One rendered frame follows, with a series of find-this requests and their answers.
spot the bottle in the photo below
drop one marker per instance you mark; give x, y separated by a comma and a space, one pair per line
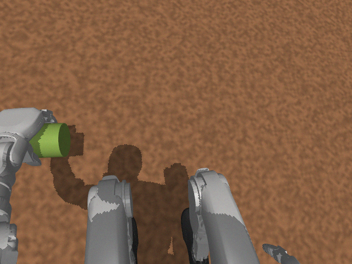
53, 140

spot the right robot hand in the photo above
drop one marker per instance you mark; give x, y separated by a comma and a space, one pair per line
279, 254

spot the left robot arm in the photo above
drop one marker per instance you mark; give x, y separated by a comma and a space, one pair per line
12, 152

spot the right robot foot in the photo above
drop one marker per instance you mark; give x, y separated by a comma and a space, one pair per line
188, 237

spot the left robot hand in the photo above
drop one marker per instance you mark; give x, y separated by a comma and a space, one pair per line
26, 122

